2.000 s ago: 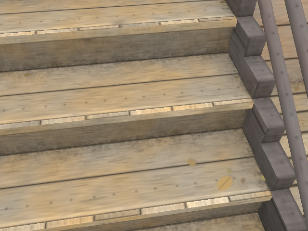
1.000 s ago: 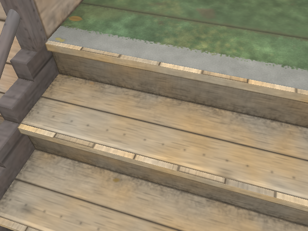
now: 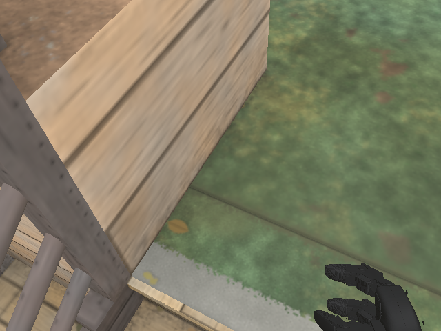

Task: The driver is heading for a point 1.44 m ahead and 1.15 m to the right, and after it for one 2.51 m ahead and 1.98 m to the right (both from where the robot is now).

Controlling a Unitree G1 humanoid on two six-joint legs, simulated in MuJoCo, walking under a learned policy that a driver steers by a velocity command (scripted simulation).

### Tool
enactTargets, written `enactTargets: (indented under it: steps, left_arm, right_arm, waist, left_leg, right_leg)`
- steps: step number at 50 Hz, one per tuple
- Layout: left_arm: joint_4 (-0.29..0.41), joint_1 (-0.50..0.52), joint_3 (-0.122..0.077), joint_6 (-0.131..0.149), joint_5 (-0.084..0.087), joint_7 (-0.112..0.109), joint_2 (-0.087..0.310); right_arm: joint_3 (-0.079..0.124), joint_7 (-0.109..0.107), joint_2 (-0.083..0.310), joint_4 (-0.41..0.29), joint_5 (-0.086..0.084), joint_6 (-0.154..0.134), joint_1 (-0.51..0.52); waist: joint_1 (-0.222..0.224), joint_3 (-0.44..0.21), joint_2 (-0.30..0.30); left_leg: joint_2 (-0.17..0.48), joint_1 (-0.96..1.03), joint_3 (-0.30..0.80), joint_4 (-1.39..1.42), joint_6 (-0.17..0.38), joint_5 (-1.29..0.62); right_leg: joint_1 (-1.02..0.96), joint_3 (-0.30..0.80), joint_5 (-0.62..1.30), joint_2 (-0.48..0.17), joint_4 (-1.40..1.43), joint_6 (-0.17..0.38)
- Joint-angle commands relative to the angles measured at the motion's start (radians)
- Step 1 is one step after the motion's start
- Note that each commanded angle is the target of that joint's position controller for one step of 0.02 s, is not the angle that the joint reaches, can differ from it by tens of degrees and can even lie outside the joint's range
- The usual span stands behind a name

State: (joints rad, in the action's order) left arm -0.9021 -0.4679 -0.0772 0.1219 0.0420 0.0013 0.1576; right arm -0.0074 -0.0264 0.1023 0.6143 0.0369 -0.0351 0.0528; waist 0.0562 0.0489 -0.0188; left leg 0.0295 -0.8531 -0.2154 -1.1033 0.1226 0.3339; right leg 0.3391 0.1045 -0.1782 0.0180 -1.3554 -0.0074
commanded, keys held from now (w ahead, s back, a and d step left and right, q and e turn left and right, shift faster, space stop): e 1.00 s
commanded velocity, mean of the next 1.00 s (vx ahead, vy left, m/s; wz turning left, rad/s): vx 0.05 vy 0.00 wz -0.53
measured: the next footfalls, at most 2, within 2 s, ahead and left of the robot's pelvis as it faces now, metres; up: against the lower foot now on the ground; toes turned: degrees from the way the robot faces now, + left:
right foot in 0.62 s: +0.21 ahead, -0.37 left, +0.17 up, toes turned -26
left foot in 1.22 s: +0.38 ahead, -0.23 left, +0.17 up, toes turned -45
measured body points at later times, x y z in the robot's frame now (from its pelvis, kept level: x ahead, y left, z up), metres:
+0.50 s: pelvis +0.11 -0.09 +0.10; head +0.14 -0.09 +0.55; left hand +0.40 +0.04 +0.03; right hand +0.06 -0.34 -0.03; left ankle +0.14 +0.09 -0.63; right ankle +0.11 -0.24 -0.34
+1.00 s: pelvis +0.18 -0.26 +0.22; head +0.20 -0.28 +0.67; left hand +0.43 -0.14 +0.12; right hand +0.30 -0.54 +0.16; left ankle +0.31 -0.18 -0.37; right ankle +0.18 -0.36 -0.47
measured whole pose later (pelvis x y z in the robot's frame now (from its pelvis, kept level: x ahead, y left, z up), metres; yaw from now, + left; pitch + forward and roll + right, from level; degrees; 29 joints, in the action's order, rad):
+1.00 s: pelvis +0.18 -0.26 +0.22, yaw -34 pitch +0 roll +1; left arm -0.62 -0.20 -0.03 -0.04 -0.03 -0.07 0.16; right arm -0.03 -0.05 0.13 0.48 0.03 0.05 -0.01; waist 0.04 0.07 0.02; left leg -0.02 -0.82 0.02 -1.45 -0.05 0.29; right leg 0.52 0.08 -0.40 0.11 -0.93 0.05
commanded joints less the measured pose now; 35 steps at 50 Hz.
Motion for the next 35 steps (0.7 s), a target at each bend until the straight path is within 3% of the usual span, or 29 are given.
enactTargets:
  steps: [1,2,3,5,6,7,8,9,10,11,12,15,18,19,20,21,22,23,24,25,27,28,29,30,31,32,33,34,35]
  left_arm:
    - [0.165,0.083,-0.019,-0.046,-0.085,-0.016,0.088]
    - [0.197,0.119,-0.005,-0.083,-0.11,-0.023,0.052]
    - [0.207,0.118,0.008,-0.12,-0.112,-0.028,0.027]
    - [0.24,0.135,0.04,-0.126,-0.093,-0.04,-0.041]
    - [0.239,0.143,0.039,-0.119,-0.084,-0.042,-0.041]
    - [0.235,0.129,0.033,-0.12,-0.088,-0.045,-0.01]
    - [0.262,0.161,0.027,-0.129,-0.094,-0.043,-0.003]
    - [0.237,0.137,0.019,-0.139,-0.094,-0.044,0.012]
    - [0.254,0.161,0.016,-0.15,-0.09,-0.054,0.014]
    - [0.292,0.226,0.012,-0.166,-0.088,-0.055,0.021]
    - [0.292,0.247,0.011,-0.161,-0.079,-0.068,0.021]
    - [0.362,0.4,0.004,-0.181,-0.103,-0.085,0.052]
    - [0.436,0.541,0.009,-0.189,-0.095,-0.076,0.032]
    - [0.442,0.562,0.007,-0.188,-0.087,-0.072,0.031]
    - [0.444,0.551,0.001,-0.195,-0.091,-0.067,0.039]
    - [0.471,0.548,0.011,-0.2,-0.08,-0.052,-0.007]
    - [0.475,0.554,0.009,-0.201,-0.074,-0.043,-0.009]
    - [0.51,0.573,0.012,-0.202,-0.082,-0.034,-0.022]
    - [0.529,0.584,0.013,-0.203,-0.085,-0.03,-0.021]
    - [0.543,0.607,0.017,-0.202,-0.088,-0.026,-0.03]
    - [0.572,0.659,0.031,-0.197,-0.073,-0.017,-0.043]
    - [0.58,0.642,0.033,-0.203,-0.06,-0.008,-0.039]
    - [0.554,0.545,0.055,-0.212,-0.019,0.011,-0.039]
    - [0.531,0.511,0.031,-0.216,-0.001,0.007,0.023]
    - [0.44,0.367,0.02,-0.2,-0.01,0.005,0.047]
    - [0.39,0.193,-0.027,-0.179,-0.008,-0.006,0.147]
    - [0.403,0.131,-0.078,-0.182,-0.021,-0.029,0.357]
    - [0.463,0.284,-0.072,-0.206,0.015,-0.056,0.36]
    - [0.478,0.384,-0.05,-0.223,-0.031,-0.075,0.325]
  right_arm:
    - [0.065,-0.007,0.093,0.072,-0.02,-0.036,-0.153]
    - [0.053,-0.009,0.056,0.125,-0.025,-0.054,-0.171]
    - [0.056,-0.011,0.047,0.171,-0.023,-0.074,-0.18]
    - [0.044,0.008,0.018,0.236,-0.01,-0.1,-0.215]
    - [0.045,0.01,0.022,0.24,-0.004,-0.112,-0.235]
    - [0.049,0.015,0.06,0.245,-0.001,-0.122,-0.253]
    - [0.044,-0.005,0.074,0.228,-0.006,-0.133,-0.296]
    - [0.051,-0.004,0.105,0.229,-0.003,-0.133,-0.314]
    - [0.058,-0.003,0.138,0.216,0.0,-0.132,-0.327]
    - [0.071,-0.008,0.184,0.212,-0.007,-0.121,-0.337]
    - [0.08,-0.011,0.2,0.205,-0.001,-0.102,-0.347]
    - [0.083,-0.026,0.19,0.179,-0.005,-0.089,-0.406]
    - [0.105,-0.038,0.244,0.177,0.004,-0.096,-0.469]
    - [0.106,-0.034,0.24,0.175,0.014,-0.095,-0.467]
    - [0.105,-0.035,0.239,0.175,0.004,-0.095,-0.474]
    - [0.106,-0.038,0.264,0.175,0.01,-0.099,-0.454]
    - [0.114,-0.034,0.279,0.172,0.015,-0.103,-0.442]
    - [0.116,-0.032,0.28,0.173,0.017,-0.097,-0.452]
    - [0.128,-0.026,0.308,0.172,0.023,-0.094,-0.482]
    - [0.129,-0.029,0.307,0.168,0.025,-0.092,-0.488]
    - [0.127,-0.024,0.31,0.156,0.029,-0.088,-0.455]
    - [0.129,-0.024,0.313,0.142,0.034,-0.079,-0.416]
    - [0.138,-0.021,0.354,0.099,0.004,-0.052,-0.32]
    - [0.15,-0.014,0.391,0.085,-0.014,-0.036,-0.367]
    - [0.141,0.005,0.395,0.147,-0.027,-0.022,-0.478]
    - [0.134,0.016,0.379,0.103,-0.009,0.002,-0.396]
    - [0.109,0.042,0.307,-0.082,-0.03,0.005,-0.23]
    - [0.068,0.067,0.167,-0.102,-0.021,0.007,-0.224]
    - [0.052,0.062,0.127,-0.105,-0.03,0.015,-0.202]
  waist:
    - [-0.072,-0.299,-0.095]
    - [-0.027,-0.143,-0.028]
    - [0.012,-0.039,-0.04]
    - [0.043,0.013,0.015]
    - [0.038,-0.011,0.043]
    - [0.04,-0.029,0.044]
    - [0.021,-0.08,0.085]
    - [0.015,-0.124,0.063]
    - [0.02,-0.121,0.077]
    - [0.016,-0.124,0.081]
    - [0.0,-0.126,0.125]
    - [-0.057,-0.072,0.118]
    - [-0.109,-0.033,0.129]
    - [-0.107,-0.023,0.136]
    - [-0.105,-0.012,0.163]
    - [-0.098,0.0,0.184]
    - [-0.098,-0.007,0.181]
    - [-0.105,-0.017,0.187]
    - [-0.119,-0.037,0.171]
    - [-0.13,-0.035,0.176]
    - [-0.126,-0.038,0.212]
    - [-0.099,-0.039,0.214]
    - [-0.054,-0.1,0.264]
    - [-0.075,-0.135,0.233]
    - [-0.043,-0.214,0.142]
    - [0.107,-0.261,-0.069]
    - [0.154,-0.372,-0.631]
    - [0.058,-0.441,-0.596]
    - [0.009,-0.398,-0.474]
  left_leg:
    - [0.352,0.576,0.678,0.579,0.185,-0.14]
    - [0.285,0.444,0.554,0.628,0.138,-0.061]
    - [0.264,0.337,0.454,0.671,0.107,-0.021]
    - [0.262,0.291,0.347,0.701,0.077,-0.069]
    - [0.289,0.331,0.299,0.713,0.066,-0.209]
    - [0.289,0.36,0.228,0.737,0.075,-0.339]
    - [0.3,0.45,0.204,0.721,0.051,-0.454]
    - [0.314,0.498,0.171,0.708,0.066,-0.57]
    - [0.324,0.505,0.152,0.726,0.074,-0.583]
    - [0.328,0.549,0.151,0.734,0.076,-0.56]
    - [0.332,0.605,0.15,0.737,0.076,-0.447]
    - [0.371,0.695,0.176,0.777,0.061,-0.129]
    - [0.438,0.782,0.179,0.824,0.065,-0.057]
    - [0.458,0.799,0.17,0.85,0.069,-0.032]
    - [0.453,0.796,0.137,0.867,0.067,-0.067]
    - [0.479,0.8,0.129,0.892,0.08,-0.064]
    - [0.488,0.828,0.112,0.888,0.074,-0.081]
    - [0.5,0.867,0.122,0.883,0.071,-0.18]
    - [0.481,0.951,0.122,0.862,0.055,-0.103]
    - [0.496,0.976,0.121,0.856,0.051,-0.106]
    - [0.51,1.006,0.096,0.89,0.006,-0.055]
    - [0.475,0.948,0.038,0.896,-0.027,-0.021]
    - [0.376,0.752,-0.101,0.915,-0.057,-0.079]
    - [0.358,0.687,-0.079,0.89,-0.033,-0.074]
    - [0.32,0.69,-0.135,0.778,-0.017,-0.483]
    - [0.193,0.538,-0.179,0.388,-0.08,-0.682]
    - [0.02,0.199,-0.016,-0.071,-0.179,0.076]
    - [0.025,0.201,0.254,-0.42,-0.202,0.117]
    - [0.01,0.147,0.307,-0.611,-0.196,0.008]
  right_leg:
    - [0.37,-0.047,0.026,-0.039,-0.554,0.014]
    - [0.399,-0.034,0.002,-0.064,-0.544,0.038]
    - [0.415,-0.041,0.004,-0.056,-0.558,0.055]
    - [0.513,0.005,0.023,-0.054,-0.55,0.077]
    - [0.538,0.029,0.036,-0.044,-0.537,0.076]
    - [0.542,-0.003,0.034,-0.029,-0.466,0.069]
    - [0.589,0.032,0.048,-0.011,-0.469,0.053]
    - [0.586,-0.03,0.054,0.011,-0.551,0.052]
    - [0.599,-0.042,0.065,0.004,-0.607,0.049]
    - [0.655,-0.048,0.054,0.002,-0.654,0.042]
    - [0.732,-0.05,0.0,-0.007,-0.735,0.037]
    - [0.896,-0.02,-0.081,-0.045,-0.806,0.03]
    - [1.005,-0.032,-0.172,-0.074,-0.828,0.032]
    - [1.007,-0.023,-0.177,-0.095,-0.783,0.032]
    - [0.982,-0.033,-0.192,-0.103,-0.771,0.033]
    - [0.98,-0.027,-0.197,-0.119,-0.783,0.05]
    - [0.986,-0.027,-0.218,-0.131,-0.759,0.059]
    - [1.009,0.017,-0.282,-0.151,-0.773,0.074]
    - [1.062,0.021,-0.369,-0.158,-0.683,0.078]
    - [1.075,0.024,-0.382,-0.172,-0.635,0.085]
    - [1.065,0.01,-0.383,-0.218,-0.456,0.086]
    - [0.957,-0.008,-0.36,-0.245,-0.296,0.089]
    - [0.568,-0.104,-0.604,-0.222,0.035,0.11]
    - [0.34,-0.193,-0.581,-0.159,0.16,0.1]
    - [0.149,-0.323,-0.394,-0.039,0.132,0.108]
    - [-0.027,-0.069,-0.288,0.004,0.337,0.148]
    - [-0.215,0.506,-0.303,-0.178,0.766,0.217]
    - [-0.106,0.65,-0.454,-0.196,0.934,0.189]
    - [0.007,0.602,-0.584,-0.198,0.918,0.192]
